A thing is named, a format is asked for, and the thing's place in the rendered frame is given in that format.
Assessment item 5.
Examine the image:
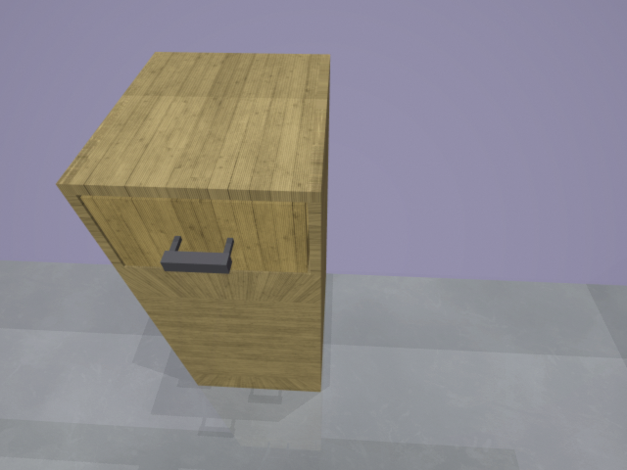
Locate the drawer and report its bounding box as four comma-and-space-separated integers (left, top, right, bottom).
80, 195, 310, 273

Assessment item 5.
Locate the handle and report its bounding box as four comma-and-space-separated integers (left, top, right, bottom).
161, 236, 234, 274

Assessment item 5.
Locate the cabinet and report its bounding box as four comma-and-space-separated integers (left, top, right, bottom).
56, 52, 330, 392

